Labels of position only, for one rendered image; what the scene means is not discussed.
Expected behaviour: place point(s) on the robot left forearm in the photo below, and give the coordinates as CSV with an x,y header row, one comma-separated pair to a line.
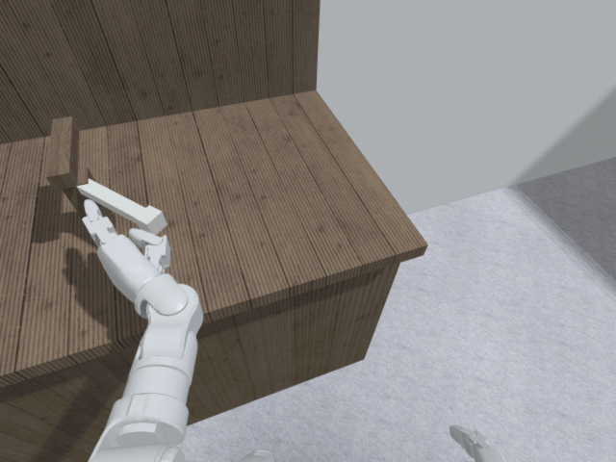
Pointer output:
x,y
153,407

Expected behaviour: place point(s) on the left robot upper arm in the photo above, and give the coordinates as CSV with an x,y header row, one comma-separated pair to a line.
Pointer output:
x,y
161,452

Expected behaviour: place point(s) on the robot left shin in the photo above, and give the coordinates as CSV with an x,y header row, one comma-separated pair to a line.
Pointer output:
x,y
262,453

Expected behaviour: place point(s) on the left robot hand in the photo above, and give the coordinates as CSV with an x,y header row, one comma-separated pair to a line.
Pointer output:
x,y
126,266

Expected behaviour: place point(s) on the tap lever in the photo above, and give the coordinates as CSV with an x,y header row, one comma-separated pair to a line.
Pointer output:
x,y
148,219

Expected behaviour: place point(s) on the counter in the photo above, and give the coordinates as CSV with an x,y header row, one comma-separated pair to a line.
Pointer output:
x,y
206,110

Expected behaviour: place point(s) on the right robot hand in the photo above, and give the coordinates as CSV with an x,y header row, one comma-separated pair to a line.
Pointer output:
x,y
475,444

